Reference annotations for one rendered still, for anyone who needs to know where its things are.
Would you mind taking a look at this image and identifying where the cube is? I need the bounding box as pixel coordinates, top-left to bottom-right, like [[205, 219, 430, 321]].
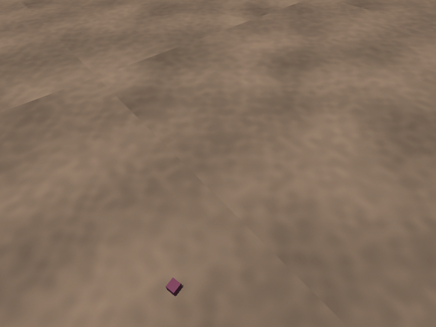
[[166, 278, 182, 296]]

